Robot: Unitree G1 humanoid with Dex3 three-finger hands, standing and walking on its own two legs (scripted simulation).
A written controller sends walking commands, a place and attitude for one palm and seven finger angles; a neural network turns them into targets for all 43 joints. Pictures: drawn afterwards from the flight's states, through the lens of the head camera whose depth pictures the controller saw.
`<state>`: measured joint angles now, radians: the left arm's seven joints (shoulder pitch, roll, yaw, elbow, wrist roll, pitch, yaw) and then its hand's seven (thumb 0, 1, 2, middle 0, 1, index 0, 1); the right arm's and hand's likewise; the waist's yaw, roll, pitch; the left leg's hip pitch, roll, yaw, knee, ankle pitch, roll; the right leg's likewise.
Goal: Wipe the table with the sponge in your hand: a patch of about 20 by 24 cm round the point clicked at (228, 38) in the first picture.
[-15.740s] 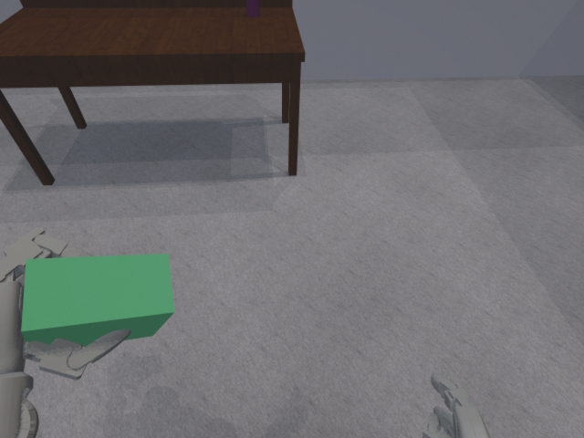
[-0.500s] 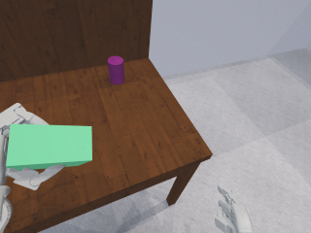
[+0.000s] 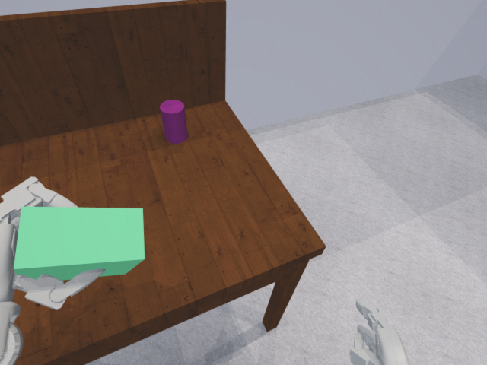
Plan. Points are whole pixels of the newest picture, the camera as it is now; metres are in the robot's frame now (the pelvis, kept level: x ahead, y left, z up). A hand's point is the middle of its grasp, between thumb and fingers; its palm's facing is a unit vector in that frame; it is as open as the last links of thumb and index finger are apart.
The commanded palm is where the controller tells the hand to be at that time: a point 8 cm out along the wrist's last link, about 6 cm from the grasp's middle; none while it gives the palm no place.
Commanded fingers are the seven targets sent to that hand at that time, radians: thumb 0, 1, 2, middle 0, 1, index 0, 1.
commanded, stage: look again from close up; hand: left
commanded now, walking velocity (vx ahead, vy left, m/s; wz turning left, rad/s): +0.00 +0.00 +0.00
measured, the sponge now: (100, 245) +0.23 +0.21 +0.13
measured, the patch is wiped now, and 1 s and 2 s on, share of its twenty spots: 0.00 0.00 0.00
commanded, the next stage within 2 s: shuffle to correct the standing spot in 0.06 s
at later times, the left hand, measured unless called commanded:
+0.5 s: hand (88, 234) +0.23 +0.22 +0.15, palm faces +0.34 -0.86 -0.37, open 10.0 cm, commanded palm +0.17 +0.25 +0.17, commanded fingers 0.00 0.10 1.30 -1.20 -1.60 -1.20 -1.60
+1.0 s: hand (136, 230) +0.24 +0.16 +0.16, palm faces +0.32 -0.88 -0.36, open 10.0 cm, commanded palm +0.19 +0.20 +0.17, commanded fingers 0.00 0.10 1.30 -1.20 -1.60 -1.20 -1.60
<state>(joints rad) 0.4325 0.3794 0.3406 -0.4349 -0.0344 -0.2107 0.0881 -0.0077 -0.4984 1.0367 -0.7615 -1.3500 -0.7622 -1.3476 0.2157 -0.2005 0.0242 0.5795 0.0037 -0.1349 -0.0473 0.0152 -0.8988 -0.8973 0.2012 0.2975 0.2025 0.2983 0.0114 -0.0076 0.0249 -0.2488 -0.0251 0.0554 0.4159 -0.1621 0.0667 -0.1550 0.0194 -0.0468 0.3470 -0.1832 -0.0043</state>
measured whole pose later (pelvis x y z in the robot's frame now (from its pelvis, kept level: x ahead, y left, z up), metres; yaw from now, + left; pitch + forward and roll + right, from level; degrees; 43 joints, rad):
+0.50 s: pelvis +0.01 -0.03 +0.00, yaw +0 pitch +0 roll -1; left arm 0.42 0.39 0.34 -0.44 -0.05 -0.17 0.08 -0.01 -0.50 1.04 -0.76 -1.35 -0.76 -1.35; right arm 0.21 -0.18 0.03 0.57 0.01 -0.11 -0.04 0.02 -0.90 -0.90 0.20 0.30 0.20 0.30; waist 0.01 -0.03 0.01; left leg -0.25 0.00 0.05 0.42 -0.17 0.03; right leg -0.16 0.05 -0.05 0.37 -0.21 -0.04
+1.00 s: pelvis +0.02 -0.07 -0.01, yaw +0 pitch +0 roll -1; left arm 0.45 0.39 0.35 -0.49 -0.10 -0.12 0.07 -0.01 -0.50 1.04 -0.76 -1.35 -0.76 -1.35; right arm 0.22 -0.22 -0.01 0.58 0.02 -0.06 -0.05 0.02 -0.90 -0.90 0.20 0.30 0.20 0.30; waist -0.01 -0.01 0.00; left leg -0.28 0.07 0.02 0.56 -0.27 -0.03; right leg -0.17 0.12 -0.08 0.46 -0.28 -0.11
